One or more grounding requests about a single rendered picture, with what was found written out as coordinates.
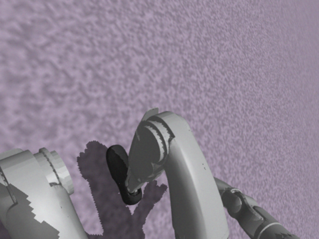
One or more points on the right robot hand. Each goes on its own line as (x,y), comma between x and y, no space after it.
(222,186)

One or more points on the right robot arm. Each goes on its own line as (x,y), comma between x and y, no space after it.
(254,220)

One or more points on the right robot foot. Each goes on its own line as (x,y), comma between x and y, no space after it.
(117,160)

